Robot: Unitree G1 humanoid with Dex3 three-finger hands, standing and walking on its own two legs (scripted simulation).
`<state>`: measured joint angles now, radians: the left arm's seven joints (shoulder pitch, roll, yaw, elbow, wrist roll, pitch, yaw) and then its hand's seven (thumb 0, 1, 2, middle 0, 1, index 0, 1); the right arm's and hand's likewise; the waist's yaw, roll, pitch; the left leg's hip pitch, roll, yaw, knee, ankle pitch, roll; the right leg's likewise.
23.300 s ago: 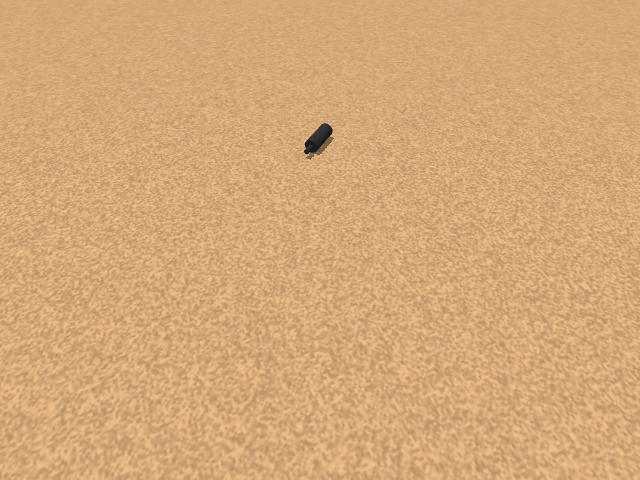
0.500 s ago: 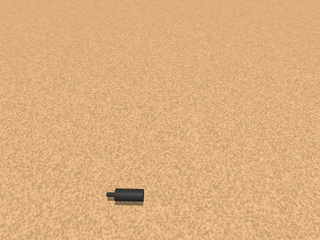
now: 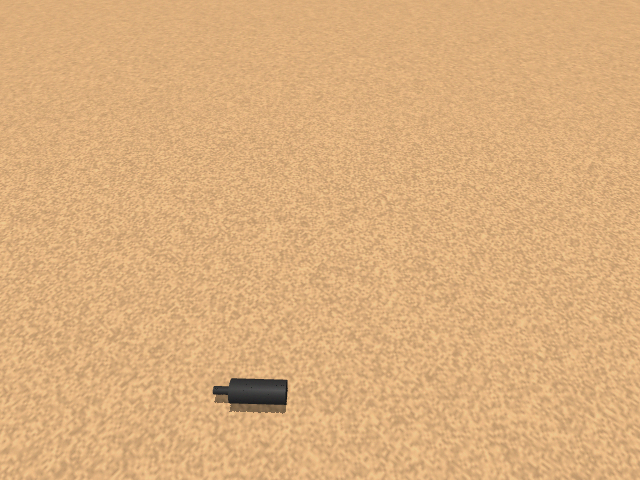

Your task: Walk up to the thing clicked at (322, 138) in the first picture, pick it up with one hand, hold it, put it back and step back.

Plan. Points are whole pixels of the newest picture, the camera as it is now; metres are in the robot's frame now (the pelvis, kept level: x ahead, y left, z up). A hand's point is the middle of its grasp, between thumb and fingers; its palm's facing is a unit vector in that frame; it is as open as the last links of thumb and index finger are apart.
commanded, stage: stand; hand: left
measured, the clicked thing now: (250, 391) +0.50 +0.22 -0.75
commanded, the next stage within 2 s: walk up in 0.16 s
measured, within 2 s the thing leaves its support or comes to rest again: neither
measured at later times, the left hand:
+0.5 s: hand out of the picture +0.08 +0.30 -0.19, palm faces -0.04 -0.93 -0.36, open 7.4 cm
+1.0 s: hand out of the picture -0.07 +0.29 -0.17, palm faces -0.10 -0.92 -0.39, open 7.4 cm
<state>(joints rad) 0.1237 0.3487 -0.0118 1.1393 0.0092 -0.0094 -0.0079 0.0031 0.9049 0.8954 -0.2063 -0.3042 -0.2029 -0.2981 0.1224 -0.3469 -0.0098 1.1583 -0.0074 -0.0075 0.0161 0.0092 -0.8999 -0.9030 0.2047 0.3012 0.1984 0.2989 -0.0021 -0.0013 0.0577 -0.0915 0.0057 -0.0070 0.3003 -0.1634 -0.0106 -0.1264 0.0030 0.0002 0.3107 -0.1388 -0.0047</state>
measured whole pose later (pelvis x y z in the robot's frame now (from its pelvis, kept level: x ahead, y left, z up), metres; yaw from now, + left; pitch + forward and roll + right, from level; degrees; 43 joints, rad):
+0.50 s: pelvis -0.06 +0.04 -0.03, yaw +1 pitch -1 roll +0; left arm 0.00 0.40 0.05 0.93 0.02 0.06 0.01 0.00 0.90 0.90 -0.21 -0.30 -0.20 -0.30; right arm 0.12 -0.41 -0.06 1.00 -0.01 0.03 0.00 0.01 -0.90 -0.90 0.20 0.30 0.20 0.30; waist -0.02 -0.05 0.19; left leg -0.26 -0.04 -0.01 0.65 -0.37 0.03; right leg -0.43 -0.05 0.03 0.65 -0.20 0.02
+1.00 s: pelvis -0.18 +0.04 -0.03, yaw -4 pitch -3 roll +0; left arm 0.16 0.36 0.07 0.86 0.04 0.07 -0.01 0.00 0.91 0.90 -0.21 -0.30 -0.20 -0.30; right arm 0.09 -0.38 -0.06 0.88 0.00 0.06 -0.02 0.01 -0.90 -0.90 0.21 0.30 0.20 0.30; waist 0.01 0.02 0.18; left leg -0.43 -0.02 -0.01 0.84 -0.45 0.01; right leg -0.26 0.04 0.04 0.65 -0.34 -0.02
